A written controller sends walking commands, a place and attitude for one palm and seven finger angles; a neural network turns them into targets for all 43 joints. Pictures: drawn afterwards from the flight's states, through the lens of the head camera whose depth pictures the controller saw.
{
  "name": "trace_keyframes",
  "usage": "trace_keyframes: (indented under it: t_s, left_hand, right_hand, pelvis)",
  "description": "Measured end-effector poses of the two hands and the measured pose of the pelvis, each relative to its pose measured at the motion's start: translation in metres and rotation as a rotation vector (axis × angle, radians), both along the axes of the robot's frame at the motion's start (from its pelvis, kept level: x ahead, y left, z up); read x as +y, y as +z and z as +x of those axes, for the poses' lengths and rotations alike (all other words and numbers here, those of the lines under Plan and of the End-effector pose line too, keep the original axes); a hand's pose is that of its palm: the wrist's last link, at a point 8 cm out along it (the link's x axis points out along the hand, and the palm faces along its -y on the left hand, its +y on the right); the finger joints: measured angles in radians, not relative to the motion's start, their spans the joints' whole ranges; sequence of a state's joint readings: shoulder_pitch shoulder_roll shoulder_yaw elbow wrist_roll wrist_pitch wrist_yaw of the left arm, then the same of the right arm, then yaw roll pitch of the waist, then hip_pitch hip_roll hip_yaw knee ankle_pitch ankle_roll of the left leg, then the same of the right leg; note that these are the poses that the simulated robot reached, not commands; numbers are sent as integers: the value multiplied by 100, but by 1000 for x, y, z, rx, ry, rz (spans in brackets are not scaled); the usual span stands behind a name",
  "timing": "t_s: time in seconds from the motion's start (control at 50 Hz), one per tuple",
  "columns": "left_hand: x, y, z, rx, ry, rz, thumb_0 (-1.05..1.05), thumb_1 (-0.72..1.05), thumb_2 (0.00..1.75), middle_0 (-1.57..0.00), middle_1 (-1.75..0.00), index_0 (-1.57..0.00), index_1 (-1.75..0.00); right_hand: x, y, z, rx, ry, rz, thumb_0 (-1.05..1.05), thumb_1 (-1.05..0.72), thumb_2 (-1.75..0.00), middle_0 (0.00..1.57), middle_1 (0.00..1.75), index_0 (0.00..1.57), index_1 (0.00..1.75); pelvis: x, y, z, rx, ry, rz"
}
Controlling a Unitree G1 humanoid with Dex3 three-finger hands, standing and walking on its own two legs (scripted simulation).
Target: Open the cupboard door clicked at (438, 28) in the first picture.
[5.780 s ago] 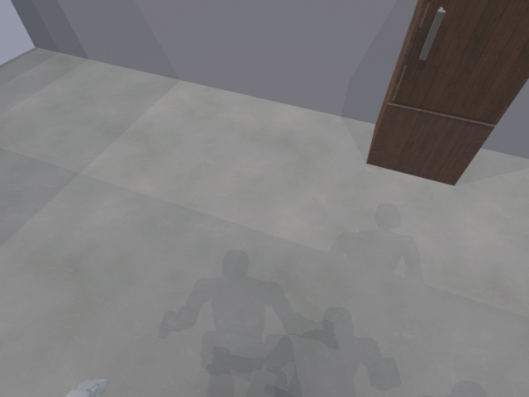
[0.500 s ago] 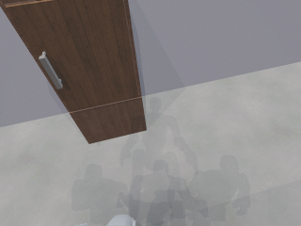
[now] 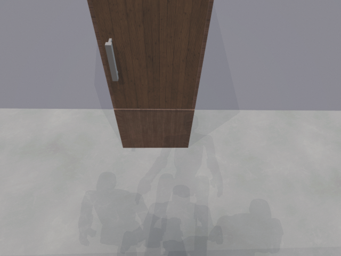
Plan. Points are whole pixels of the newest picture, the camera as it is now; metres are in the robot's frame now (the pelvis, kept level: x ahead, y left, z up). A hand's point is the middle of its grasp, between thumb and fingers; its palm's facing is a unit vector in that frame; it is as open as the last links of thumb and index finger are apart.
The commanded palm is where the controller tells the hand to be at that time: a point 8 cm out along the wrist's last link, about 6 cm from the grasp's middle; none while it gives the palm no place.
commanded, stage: take the last steps up to it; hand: left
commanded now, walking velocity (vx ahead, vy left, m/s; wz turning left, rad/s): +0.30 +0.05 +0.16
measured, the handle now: (113, 60) +0.85 +0.33 -0.03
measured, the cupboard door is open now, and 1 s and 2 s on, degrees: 0 0 0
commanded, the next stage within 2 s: come to a stop and stand still in 1.06 s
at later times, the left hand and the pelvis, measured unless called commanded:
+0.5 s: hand out of the picture -0.04 +0.12 -0.15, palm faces +0.20 -0.96 -0.19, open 7.4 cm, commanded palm none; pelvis +0.07 -0.02 +0.01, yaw +6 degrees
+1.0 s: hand (94, 194) +0.30 +0.27 -0.16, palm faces +0.11 -0.97 -0.20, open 7.4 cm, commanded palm none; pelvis +0.24 +0.07 +0.00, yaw +3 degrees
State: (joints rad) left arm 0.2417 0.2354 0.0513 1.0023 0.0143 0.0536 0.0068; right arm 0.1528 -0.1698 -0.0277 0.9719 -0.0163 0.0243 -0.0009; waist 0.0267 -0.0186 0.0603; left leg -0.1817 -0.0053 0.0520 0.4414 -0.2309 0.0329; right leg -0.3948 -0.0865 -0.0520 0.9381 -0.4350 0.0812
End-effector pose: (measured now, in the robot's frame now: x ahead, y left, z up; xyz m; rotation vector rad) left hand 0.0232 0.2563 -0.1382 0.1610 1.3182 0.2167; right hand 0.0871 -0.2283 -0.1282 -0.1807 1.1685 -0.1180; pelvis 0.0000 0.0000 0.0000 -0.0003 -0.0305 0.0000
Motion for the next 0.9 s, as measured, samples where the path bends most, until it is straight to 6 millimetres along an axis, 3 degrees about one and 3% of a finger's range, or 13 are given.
trace_keyframes:
  t_s: [0.16, 0.22, 0.32, 0.4, 0.48, 0.56, 0.64, 0.7, 0.74, 0.8, 0.9]
  left_hand:
    - [-41, 6, 26, -113, -40, 4, 1, 91, 90, -20, -30, -20, -30]
    - [-55, 12, 15, -128, 10, 6, 1, 91, 90, -20, -30, -20, -30]
    - [-67, 21, -22, 2, 61, 0, 0, 92, 90, -20, -30, -20, -30]
    - [-77, 21, -48, 104, 112, -28, 1, 92, 90, -20, -30, -20, -30]
    - [-86, 20, -67, 195, 170, -69, 1, 91, 90, -20, -30, -20, -30]
    - [-87, 16, -75, 282, 223, -112, 1, 91, 90, -20, -30, -20, -30]
    - [-74, 6, -67, 354, 260, -153, 1, 91, 90, -20, -30, -20, -30]
    - [-53, -11, -49, 392, 255, -178, 1, 91, 90, -20, -30, -20, -30]
    - [-34, -17, -22, 373, 227, -171, 1, 91, 90, -20, -30, -20, -30]
    - [-1, -20, 39, 272, 169, -138, 1, 91, 90, -20, -30, -20, -30]
    - [42, -11, 161, 36, 82, -69, 1, 91, 90, -20, -30, -19, -30]
  right_hand:
    - [-29, -33, -56, 126, -59, 44, 0, -91, -90, 21, 30, 20, 30]
    - [-38, -34, -66, 205, -40, 53, 0, -91, -90, 21, 30, 20, 30]
    - [-46, -23, -54, 219, -46, 62, 1, -91, -90, 20, 30, 19, 30]
    - [-42, -20, -33, 233, -27, 62, 1, -91, -90, 20, 30, 19, 30]
    - [-26, -20, 4, 233, 15, 63, 1, -91, -90, 20, 30, 19, 30]
    - [1, -21, 62, 186, 73, 65, 1, -91, -90, 20, 30, 19, 30]
    - [38, -21, 134, 93, 134, 55, 1, -91, -90, 20, 30, 19, 30]
    - [63, -25, 182, -17, 148, 32, 0, -91, -90, 20, 30, 19, 30]
    - [75, -21, 197, -53, 132, 30, 0, -91, -90, 20, 30, 19, 30]
    - [87, -13, 202, -57, 91, 35, 0, -91, -90, 20, 30, 20, 30]
    - [77, -2, 206, -50, 12, -3, -4, -95, -90, 21, 30, 20, 30]
  pelvis:
    - [-24, -10, 5, -2, 33, 25]
    - [-30, -5, 12, -8, 49, 27]
    - [-34, 8, 31, -4, 62, 44]
    - [-31, 10, 49, -1, 82, 41]
    - [-20, 8, 69, 8, 95, 30]
    - [-3, 3, 93, 19, 106, 17]
    - [22, -7, 122, 29, 108, 3]
    - [44, -22, 143, 27, 99, -5]
    - [53, -21, 154, 17, 81, 6]
    - [62, -13, 172, 12, 65, 13]
    - [71, -2, 202, 17, 57, 24]
